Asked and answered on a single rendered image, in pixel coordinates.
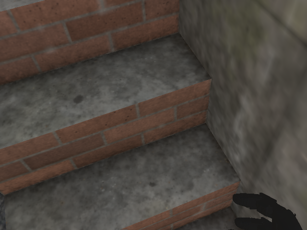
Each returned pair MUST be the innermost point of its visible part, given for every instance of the robot right hand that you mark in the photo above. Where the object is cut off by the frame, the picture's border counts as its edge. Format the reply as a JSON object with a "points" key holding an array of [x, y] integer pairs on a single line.
{"points": [[282, 219]]}

